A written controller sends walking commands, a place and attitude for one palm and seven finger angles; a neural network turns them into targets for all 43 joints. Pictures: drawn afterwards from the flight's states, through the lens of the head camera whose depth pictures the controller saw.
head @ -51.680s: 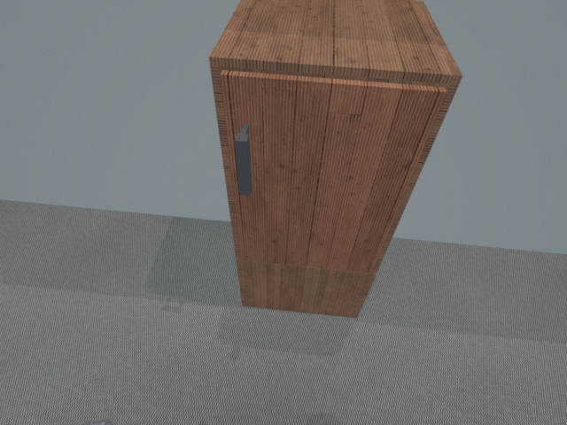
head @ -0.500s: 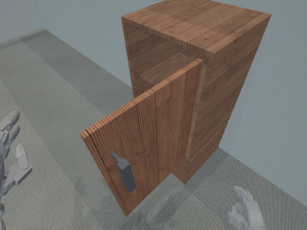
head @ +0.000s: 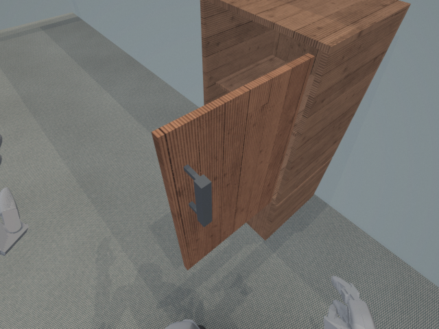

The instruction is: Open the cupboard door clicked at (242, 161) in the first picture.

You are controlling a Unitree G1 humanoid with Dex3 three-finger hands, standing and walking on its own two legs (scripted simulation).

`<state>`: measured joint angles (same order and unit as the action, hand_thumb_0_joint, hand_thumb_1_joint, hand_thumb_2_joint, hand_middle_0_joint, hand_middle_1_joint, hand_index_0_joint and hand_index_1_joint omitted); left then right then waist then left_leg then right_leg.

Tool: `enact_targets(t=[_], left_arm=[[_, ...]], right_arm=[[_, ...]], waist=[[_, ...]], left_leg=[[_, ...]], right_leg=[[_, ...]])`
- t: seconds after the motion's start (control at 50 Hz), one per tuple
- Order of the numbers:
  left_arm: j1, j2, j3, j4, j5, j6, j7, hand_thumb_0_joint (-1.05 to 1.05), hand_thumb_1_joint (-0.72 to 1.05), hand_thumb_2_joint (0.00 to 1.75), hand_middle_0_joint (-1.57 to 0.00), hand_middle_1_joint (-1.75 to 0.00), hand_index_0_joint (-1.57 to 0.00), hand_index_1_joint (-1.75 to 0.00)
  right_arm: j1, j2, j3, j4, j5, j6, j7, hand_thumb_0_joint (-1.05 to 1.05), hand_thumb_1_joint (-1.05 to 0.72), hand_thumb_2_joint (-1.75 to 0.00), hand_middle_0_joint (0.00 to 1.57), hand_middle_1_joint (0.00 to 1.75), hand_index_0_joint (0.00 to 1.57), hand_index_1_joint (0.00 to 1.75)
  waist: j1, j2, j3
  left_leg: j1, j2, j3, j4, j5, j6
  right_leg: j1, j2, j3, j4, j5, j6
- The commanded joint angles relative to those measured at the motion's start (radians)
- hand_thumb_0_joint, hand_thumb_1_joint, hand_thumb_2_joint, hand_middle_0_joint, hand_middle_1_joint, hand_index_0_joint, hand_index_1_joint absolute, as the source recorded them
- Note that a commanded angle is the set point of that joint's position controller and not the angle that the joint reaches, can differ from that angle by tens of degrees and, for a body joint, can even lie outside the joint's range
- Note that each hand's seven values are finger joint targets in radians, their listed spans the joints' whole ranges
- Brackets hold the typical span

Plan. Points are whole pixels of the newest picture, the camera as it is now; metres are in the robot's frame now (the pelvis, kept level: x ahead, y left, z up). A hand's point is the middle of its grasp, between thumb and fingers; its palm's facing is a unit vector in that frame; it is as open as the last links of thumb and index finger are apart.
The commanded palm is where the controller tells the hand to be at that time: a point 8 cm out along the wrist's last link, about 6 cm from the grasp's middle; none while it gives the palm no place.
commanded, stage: step back with the hand held close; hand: left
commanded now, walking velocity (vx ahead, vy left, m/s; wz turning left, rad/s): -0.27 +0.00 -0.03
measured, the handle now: (197, 196) +0.36 +0.08 +0.02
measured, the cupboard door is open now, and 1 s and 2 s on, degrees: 89 89 89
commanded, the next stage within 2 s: stop stepping back and stand still in 0.38 s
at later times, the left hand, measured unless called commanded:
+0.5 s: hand out of the picture +0.12 +0.24 +0.18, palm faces +0.34 -0.84 -0.43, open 7.4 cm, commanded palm +0.07 +0.29 +0.19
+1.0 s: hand out of the picture +0.05 +0.27 +0.18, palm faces +0.39 -0.84 -0.37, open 7.4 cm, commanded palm +0.00 +0.31 +0.19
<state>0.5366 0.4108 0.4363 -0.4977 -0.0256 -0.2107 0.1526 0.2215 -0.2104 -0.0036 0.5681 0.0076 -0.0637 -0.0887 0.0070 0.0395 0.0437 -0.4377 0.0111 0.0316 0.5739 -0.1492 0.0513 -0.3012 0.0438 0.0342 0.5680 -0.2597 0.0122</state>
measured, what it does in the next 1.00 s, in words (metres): walks backwards: right foot, then left foot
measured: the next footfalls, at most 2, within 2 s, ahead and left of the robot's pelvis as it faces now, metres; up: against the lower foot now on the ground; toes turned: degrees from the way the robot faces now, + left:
right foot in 0.44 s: -0.15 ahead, -0.07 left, +0.00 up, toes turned -12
left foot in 0.58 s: +0.01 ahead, +0.09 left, +0.00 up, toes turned -5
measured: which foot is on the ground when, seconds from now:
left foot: down 0.00-0.42, up 0.44-0.56, down 0.58-0.80, up 0.82-0.98, down 1.00-1.00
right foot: down 0.00-0.18, up 0.20-0.42, down 0.44-1.00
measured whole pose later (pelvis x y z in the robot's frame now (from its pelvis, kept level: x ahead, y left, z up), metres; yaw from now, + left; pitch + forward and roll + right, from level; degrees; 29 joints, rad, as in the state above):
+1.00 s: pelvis -0.18 +0.03 +0.01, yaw -7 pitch -1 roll -1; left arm 0.49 0.37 0.39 -0.44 -0.02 -0.19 0.18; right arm 0.31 -0.25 -0.02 0.67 -0.01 -0.10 -0.10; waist 0.01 -0.02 -0.05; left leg -0.30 0.04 0.04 0.60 -0.39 0.03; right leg -0.29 -0.01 -0.07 0.57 -0.30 -0.03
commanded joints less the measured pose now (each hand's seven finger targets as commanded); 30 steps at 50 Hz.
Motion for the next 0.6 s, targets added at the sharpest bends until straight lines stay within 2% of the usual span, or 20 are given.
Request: enact_targets(t=[0.0, 0.04, 0.08, 0.1, 0.12, 0.16, 0.18, 0.22, 0.26, 0.32, 0.36, 0.38, 0.4, 0.42, 0.46, 0.48, 0.52, 0.54, 0.56, 0.58], left_arm=[[-0.037, 0.197, 0.114, -0.246, -0.016, -0.061, 0.026, 0.0, 0.9, 0.9, -0.2, -0.3, -0.2, -0.3], [-0.076, 0.183, 0.082, -0.236, -0.011, -0.055, 0.039, 0.0, 0.9, 0.9, -0.2, -0.3, -0.2, -0.3], [-0.106, 0.198, 0.085, -0.233, -0.007, -0.053, 0.045, 0.0, 0.9, 0.9, -0.2, -0.3, -0.2, -0.3], [-0.112, 0.199, 0.086, -0.221, -0.006, -0.051, 0.047, 0.0, 0.9, 0.9, -0.2, -0.3, -0.2, -0.3], [-0.107, 0.209, 0.101, -0.232, -0.007, -0.058, 0.046, 0.0, 0.9, 0.9, -0.2, -0.3, -0.2, -0.3], [-0.09, 0.201, 0.144, -0.247, 0.004, -0.077, 0.041, 0.0, 0.9, 0.9, -0.2, -0.3, -0.2, -0.3], [-0.083, 0.209, 0.164, -0.24, 0.005, -0.08, 0.037, 0.0, 0.9, 0.9, -0.2, -0.3, -0.2, -0.3], [-0.036, 0.19, 0.14, -0.205, -0.017, -0.076, 0.031, 0.0, 0.9, 0.9, -0.2, -0.3, -0.2, -0.3], [-0.018, 0.165, 0.107, -0.238, -0.031, -0.067, 0.032, 0.0, 0.9, 0.9, -0.2, -0.3, -0.2, -0.3], [-0.018, 0.159, 0.068, -0.274, -0.045, -0.058, 0.027, 0.0, 0.9, 0.9, -0.2, -0.3, -0.2, -0.3], [-0.024, 0.19, 0.084, -0.255, -0.052, -0.063, 0.018, 0.0, 0.9, 0.9, -0.2, -0.3, -0.2, -0.3], [-0.045, 0.213, 0.092, -0.258, -0.049, -0.072, 0.014, 0.0, 0.9, 0.9, -0.2, -0.3, -0.2, -0.3], [-0.065, 0.258, 0.123, -0.27, -0.042, -0.079, 0.023, 0.0, 0.9, 0.9, -0.2, -0.3, -0.2, -0.3], [-0.125, 0.291, 0.139, -0.292, -0.034, -0.089, 0.033, 0.0, 0.9, 0.9, -0.2, -0.3, -0.2, -0.3], [-0.106, 0.223, 0.083, -0.22, -0.017, -0.046, 0.013, 0.0, 0.9, 0.9, -0.2, -0.3, -0.2, -0.3], [-0.083, 0.228, 0.104, -0.213, -0.013, -0.033, 0.015, 0.0, 0.9, 0.9, -0.2, -0.3, -0.2, -0.3], [-0.053, 0.213, 0.109, -0.203, -0.027, -0.014, 0.017, 0.0, 0.9, 0.9, -0.2, -0.3, -0.2, -0.3], [-0.043, 0.221, 0.118, -0.244, -0.031, -0.017, 0.018, 0.0, 0.9, 0.9, -0.2, -0.3, -0.2, -0.3], [-0.046, 0.233, 0.127, -0.261, -0.034, -0.026, 0.021, 0.0, 0.9, 0.9, -0.2, -0.3, -0.2, -0.3], [-0.028, 0.198, 0.102, -0.201, -0.039, -0.034, 0.017, 0.0, 0.9, 0.9, -0.2, -0.3, -0.2, -0.3]], right_arm=[[-0.083, -0.134, -0.066, -0.123, -0.005, -0.071, 0.002, 0.0, -0.9, -0.9, 0.2, 0.3, 0.2, 0.3], [-0.085, -0.123, -0.058, -0.098, -0.007, -0.064, 0.006, 0.0, -0.9, -0.9, 0.2, 0.3, 0.2, 0.3], [-0.092, -0.119, -0.054, -0.096, -0.009, -0.056, 0.003, 0.0, -0.9, -0.9, 0.2, 0.3, 0.2, 0.3], [-0.107, -0.128, -0.054, -0.093, -0.011, -0.052, -0.005, 0.0, -0.9, -0.9, 0.2, 0.3, 0.2, 0.3], [-0.117, -0.136, -0.052, -0.108, -0.009, -0.054, -0.009, 0.0, -0.9, -0.9, 0.2, 0.3, 0.2, 0.3], [-0.144, -0.155, -0.054, -0.125, -0.014, -0.072, -0.015, 0.0, -0.9, -0.9, 0.2, 0.3, 0.2, 0.3], [-0.131, -0.14, -0.062, -0.118, -0.025, -0.081, -0.013, 0.0, -0.9, -0.9, 0.2, 0.3, 0.2, 0.3], [-0.134, -0.12, -0.068, -0.101, -0.025, -0.086, 0.007, 0.0, -0.9, -0.9, 0.2, 0.3, 0.2, 0.3], [-0.139, -0.118, -0.066, -0.095, -0.02, -0.093, 0.024, 0.0, -0.9, -0.9, 0.2, 0.3, 0.2, 0.3], [-0.125, -0.108, -0.052, -0.079, -0.019, -0.103, 0.035, 0.0, -0.9, -0.9, 0.2, 0.3, 0.2, 0.3], [-0.113, -0.103, -0.051, -0.064, -0.026, -0.092, 0.037, 0.0, -0.9, -0.9, 0.2, 0.3, 0.2, 0.3], [-0.098, -0.093, -0.051, -0.056, -0.023, -0.078, 0.038, 0.0, -0.9, -0.9, 0.2, 0.3, 0.2, 0.3], [-0.093, -0.084, -0.044, -0.039, -0.028, -0.062, 0.033, 0.0, -0.9, -0.9, 0.2, 0.3, 0.2, 0.3], [-0.127, -0.073, -0.025, -0.051, -0.043, -0.069, 0.027, 0.0, -0.9, -0.9, 0.2, 0.3, 0.2, 0.3], [-0.139, -0.091, -0.046, -0.07, -0.011, -0.065, 0.019, 0.0, -0.9, -0.9, 0.2, 0.3, 0.2, 0.3], [-0.148, -0.083, -0.029, -0.091, -0.006, -0.056, 0.009, 0.0, -0.9, -0.9, 0.2, 0.3, 0.2, 0.3], [-0.128, -0.096, -0.015, -0.097, 0.0, -0.046, -0.009, 0.0, -0.9, -0.9, 0.2, 0.3, 0.2, 0.3], [-0.127, -0.127, -0.026, -0.109, 0.002, -0.056, -0.011, 0.0, -0.9, -0.9, 0.2, 0.3, 0.2, 0.3], [-0.11, -0.133, -0.032, -0.111, 0.004, -0.071, -0.003, 0.0, -0.9, -0.9, 0.2, 0.3, 0.2, 0.3], [-0.09, -0.133, -0.035, -0.106, 0.008, -0.087, 0.009, 0.0, -0.9, -0.9, 0.2, 0.3, 0.2, 0.3]], waist=[[-0.015, -0.124, -0.136], [-0.029, -0.161, -0.12], [-0.032, -0.154, -0.108], [-0.033, -0.078, -0.075], [-0.023, 0.022, -0.07], [-0.009, 0.277, -0.119], [-0.007, 0.254, -0.156], [-0.002, 0.112, -0.164], [0.003, 0.176, -0.181], [0.001, 0.244, -0.214], [0.003, 0.135, -0.193], [-0.005, -0.001, -0.179], [-0.01, -0.121, -0.177], [0.005, -0.137, -0.155], [-0.005, -0.271, -0.145], [-0.008, -0.229, -0.135], [-0.027, -0.047, -0.144], [-0.014, 0.089, -0.194], [0.004, 0.14, -0.244], [0.003, 0.124, -0.229]], left_leg=[[0.166, 0.013, -0.047, 0.035, -0.276, -0.039], [0.252, -0.002, -0.04, 0.162, -0.179, -0.048], [0.257, 0.009, -0.054, 0.076, -0.156, -0.043], [0.223, 0.035, -0.092, -0.023, -0.162, -0.032], [0.153, 0.093, -0.165, -0.152, -0.235, -0.012], [-0.179, 0.296, -0.406, -0.488, -0.663, 0.071], [-0.223, 0.345, -0.447, -0.533, -0.653, 0.1], [-0.091, 0.318, -0.352, -0.438, -0.446, 0.096], [-0.021, 0.261, -0.244, -0.432, -0.391, 0.053], [0.079, 0.216, -0.168, -0.449, -0.343, -0.012], [0.126, 0.176, -0.109, -0.343, -0.266, -0.07], [0.215, 0.111, -0.031, -0.139, -0.167, -0.095], [0.288, 0.049, -0.019, 0.122, -0.119, -0.102], [0.198, 0.013, 0.007, 0.223, -0.208, -0.103], [0.028, -0.006, -0.04, 0.315, -0.231, -0.081], [0.028, 0.008, -0.026, 0.215, -0.187, -0.071], [0.202, -0.009, 0.001, -0.096, 0.083, -0.052], [0.333, 0.078, -0.082, -0.178, 0.377, -0.017], [0.414, 0.178, -0.181, -0.197, 0.504, 0.025], [0.403, 0.223, -0.234, -0.248, 0.395, 0.044]], right_leg=[[-0.152, -0.159, 0.229, -0.284, -0.201, -0.098], [-0.259, -0.24, 0.264, -0.304, -0.081, -0.132], [-0.248, -0.215, 0.194, -0.25, -0.007, -0.104], [-0.236, -0.157, 0.15, -0.209, -0.03, -0.076], [-0.185, -0.086, 0.104, -0.146, -0.085, -0.039], [0.145, 0.065, -0.014, 0.248, -0.13, 0.01], [0.19, 0.077, -0.003, 0.438, -0.165, 0.006], [0.064, 0.058, 0.017, 0.476, -0.234, -0.014], [0.053, 0.053, -0.04, 0.381, -0.265, -0.023], [0.106, 0.057, -0.1, 0.114, -0.295, -0.039], [0.108, -0.004, -0.055, -0.213, -0.219, -0.064], [-0.008, -0.121, 0.084, -0.355, -0.177, -0.101], [-0.188, -0.305, 0.301, -0.432, -0.046, -0.158], [-0.127, -0.363, 0.25, -0.381, 0.322, -0.173], [0.028, -0.297, 0.149, -0.209, 0.668, -0.143], [0.088, -0.273, 0.106, -0.152, 0.722, -0.129], [0.085, -0.178, 0.028, -0.05, 0.621, -0.062], [0.048, -0.097, 0.0, 0.026, 0.448, -0.012], [0.017, -0.036, -0.006, 0.076, 0.088, 0.004], [-0.01, -0.006, 0.013, 0.096, -0.196, 0.003]])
